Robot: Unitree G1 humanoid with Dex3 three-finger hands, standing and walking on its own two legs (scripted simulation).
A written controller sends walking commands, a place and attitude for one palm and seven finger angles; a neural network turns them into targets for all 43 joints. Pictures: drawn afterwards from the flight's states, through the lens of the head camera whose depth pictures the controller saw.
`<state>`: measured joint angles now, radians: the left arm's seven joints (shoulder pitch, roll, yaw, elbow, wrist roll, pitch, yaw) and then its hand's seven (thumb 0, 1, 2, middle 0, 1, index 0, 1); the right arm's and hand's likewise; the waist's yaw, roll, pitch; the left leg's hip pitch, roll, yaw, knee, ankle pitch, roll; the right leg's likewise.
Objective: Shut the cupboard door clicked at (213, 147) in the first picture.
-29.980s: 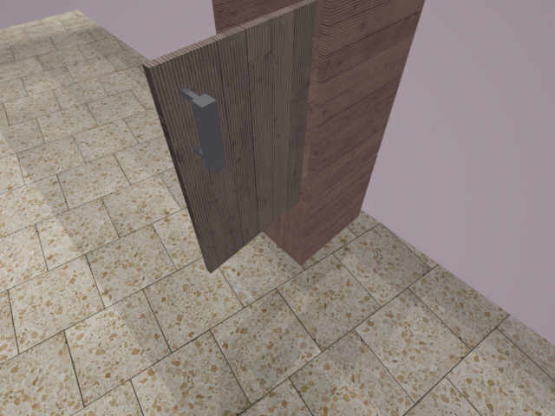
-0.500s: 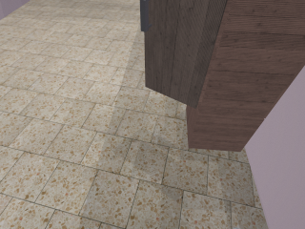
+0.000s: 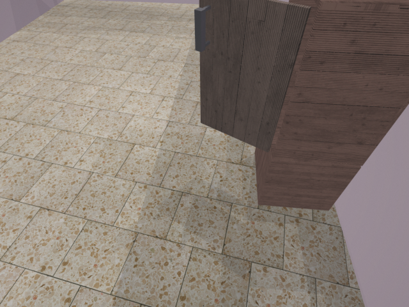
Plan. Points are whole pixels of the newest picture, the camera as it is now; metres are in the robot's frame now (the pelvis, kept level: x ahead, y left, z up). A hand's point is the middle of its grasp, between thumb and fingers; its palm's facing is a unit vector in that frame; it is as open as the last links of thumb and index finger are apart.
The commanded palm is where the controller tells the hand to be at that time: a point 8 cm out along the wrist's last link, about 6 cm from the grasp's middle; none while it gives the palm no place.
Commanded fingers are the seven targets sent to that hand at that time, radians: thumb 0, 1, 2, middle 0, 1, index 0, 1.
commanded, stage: let the arm hang, fingers relaxed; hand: left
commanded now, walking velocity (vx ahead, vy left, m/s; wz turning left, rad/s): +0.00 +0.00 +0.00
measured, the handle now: (204, 28) +0.96 +0.05 +0.13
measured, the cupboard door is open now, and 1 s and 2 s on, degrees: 62 62 62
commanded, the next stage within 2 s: look to check the result in 0.32 s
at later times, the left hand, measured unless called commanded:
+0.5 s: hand out of the picture -0.02 +0.17 -0.18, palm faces +0.03 -0.98 -0.18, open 7.4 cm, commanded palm none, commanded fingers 0.00 0.90 0.90 -0.20 -0.30 -0.20 -0.30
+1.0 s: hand out of the picture +0.01 +0.18 -0.17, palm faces +0.01 -0.98 -0.21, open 7.4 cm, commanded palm none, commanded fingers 0.00 0.90 0.90 -0.20 -0.30 -0.20 -0.30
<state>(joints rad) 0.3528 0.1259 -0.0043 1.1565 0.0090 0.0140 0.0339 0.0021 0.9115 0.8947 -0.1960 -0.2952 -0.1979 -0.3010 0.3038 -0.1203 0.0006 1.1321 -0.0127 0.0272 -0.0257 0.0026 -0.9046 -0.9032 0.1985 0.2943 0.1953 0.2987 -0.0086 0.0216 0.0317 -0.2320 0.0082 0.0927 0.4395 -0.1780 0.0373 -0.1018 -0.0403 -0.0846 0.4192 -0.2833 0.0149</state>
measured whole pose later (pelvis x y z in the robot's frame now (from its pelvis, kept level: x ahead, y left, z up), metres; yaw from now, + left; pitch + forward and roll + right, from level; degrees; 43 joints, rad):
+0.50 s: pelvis +0.00 +0.00 +0.00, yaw +0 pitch -2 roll +0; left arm 0.33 0.13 0.01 1.14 0.01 0.01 0.03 0.00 0.91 0.89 -0.20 -0.30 -0.20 -0.30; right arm 0.31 -0.13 -0.01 1.13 -0.01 0.01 -0.03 0.00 -0.90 -0.90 0.20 0.29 0.19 0.30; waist -0.02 0.01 0.03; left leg -0.22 0.00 0.10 0.42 -0.18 0.04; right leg -0.10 -0.05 -0.07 0.41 -0.28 0.02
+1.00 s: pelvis +0.01 +0.00 +0.00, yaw +0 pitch -2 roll +0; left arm 0.26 0.18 0.01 1.14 0.01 0.00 0.02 0.00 0.91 0.89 -0.20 -0.30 -0.20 -0.30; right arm 0.23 -0.20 -0.01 1.13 -0.01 0.01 -0.02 0.00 -0.90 -0.90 0.20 0.29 0.20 0.30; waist -0.01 0.00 0.04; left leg -0.20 0.00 0.10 0.40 -0.17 0.04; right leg -0.07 -0.04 -0.08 0.37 -0.27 0.02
